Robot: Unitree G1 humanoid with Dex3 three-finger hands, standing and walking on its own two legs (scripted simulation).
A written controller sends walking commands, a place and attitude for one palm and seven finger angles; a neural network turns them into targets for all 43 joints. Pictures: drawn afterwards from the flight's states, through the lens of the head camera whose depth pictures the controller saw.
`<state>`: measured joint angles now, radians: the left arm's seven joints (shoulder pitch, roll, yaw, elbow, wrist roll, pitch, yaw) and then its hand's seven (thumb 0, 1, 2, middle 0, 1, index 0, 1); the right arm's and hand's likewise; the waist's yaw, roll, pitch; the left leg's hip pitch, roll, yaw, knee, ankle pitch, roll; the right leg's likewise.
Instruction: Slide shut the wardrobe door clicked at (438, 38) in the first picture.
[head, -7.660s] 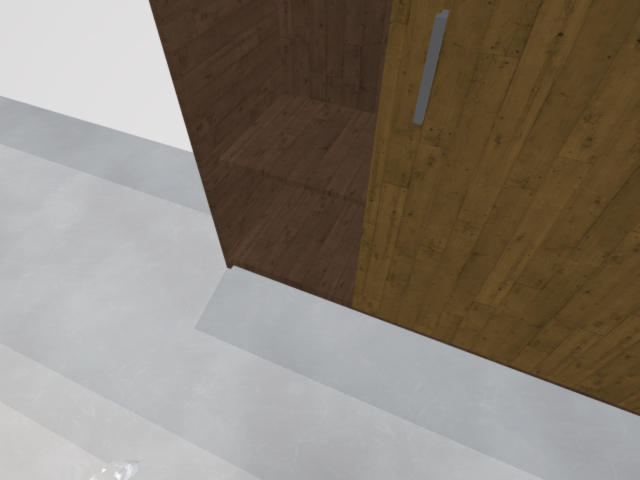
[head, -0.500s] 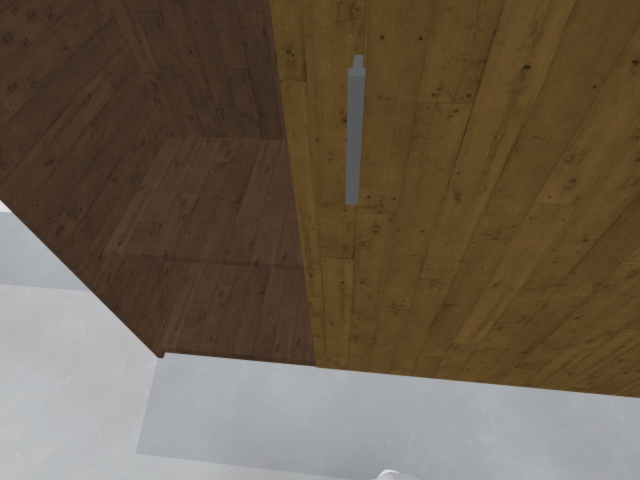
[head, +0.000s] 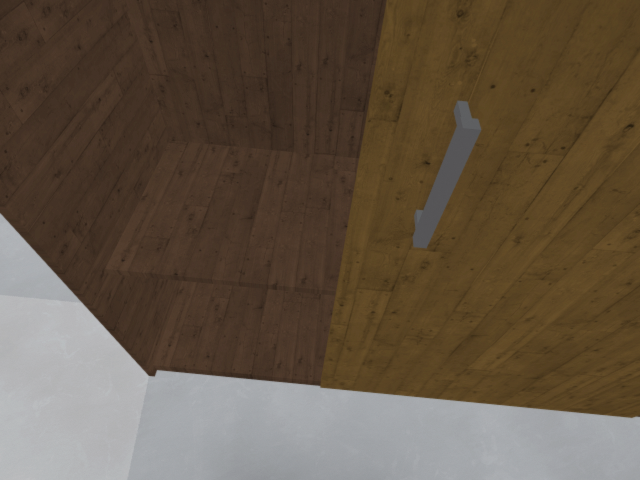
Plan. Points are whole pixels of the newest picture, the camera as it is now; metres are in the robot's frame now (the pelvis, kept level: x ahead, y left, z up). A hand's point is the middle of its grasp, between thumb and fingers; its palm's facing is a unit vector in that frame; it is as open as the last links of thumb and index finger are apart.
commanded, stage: shuffle to correct the standing spot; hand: right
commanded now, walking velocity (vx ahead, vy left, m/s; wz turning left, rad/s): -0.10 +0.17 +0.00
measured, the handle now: (439, 182) +0.41 -0.09 +0.17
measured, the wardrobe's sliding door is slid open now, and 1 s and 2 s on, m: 0.51 0.51 0.51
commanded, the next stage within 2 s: come to a stop and stand still in 0.28 s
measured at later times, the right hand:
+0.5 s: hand out of the picture +0.00 -0.10 -0.17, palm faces +0.07 +0.98 -0.18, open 7.3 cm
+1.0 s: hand out of the picture -0.12 -0.07 -0.18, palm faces +0.10 +0.98 -0.16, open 7.3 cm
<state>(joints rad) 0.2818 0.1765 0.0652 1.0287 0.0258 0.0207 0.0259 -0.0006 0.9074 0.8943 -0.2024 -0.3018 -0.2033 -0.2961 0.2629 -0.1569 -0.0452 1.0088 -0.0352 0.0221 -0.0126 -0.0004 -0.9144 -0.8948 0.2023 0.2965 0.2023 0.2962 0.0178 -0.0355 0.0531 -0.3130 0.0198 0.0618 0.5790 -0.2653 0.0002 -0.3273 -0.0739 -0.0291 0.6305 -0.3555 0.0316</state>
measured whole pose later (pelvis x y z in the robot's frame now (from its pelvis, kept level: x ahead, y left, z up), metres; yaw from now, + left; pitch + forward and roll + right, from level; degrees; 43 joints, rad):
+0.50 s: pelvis -0.03 +0.08 +0.01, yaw +1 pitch -1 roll +0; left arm 0.20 0.13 0.03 1.02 0.01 0.03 0.07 0.00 0.92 0.89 -0.20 -0.30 -0.20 -0.30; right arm 0.24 -0.17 -0.06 0.99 -0.02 0.06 -0.04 0.00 -0.92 -0.89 0.21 0.30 0.21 0.30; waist -0.02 0.06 0.07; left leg -0.37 -0.04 -0.01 0.93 -0.44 -0.01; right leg -0.23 0.02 -0.10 0.51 -0.27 -0.07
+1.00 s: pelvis -0.05 +0.09 +0.00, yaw -1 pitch -2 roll +0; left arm 0.25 0.20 0.03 1.03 0.00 0.02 0.01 0.00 0.91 0.90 -0.20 -0.30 -0.20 -0.30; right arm 0.39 -0.15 -0.03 1.10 -0.03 0.01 -0.04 0.00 -0.91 -0.89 0.21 0.30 0.21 0.30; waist -0.05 0.04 0.06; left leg -0.14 0.07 0.00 0.52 -0.35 -0.05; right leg -0.25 0.02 -0.07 0.52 -0.24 -0.02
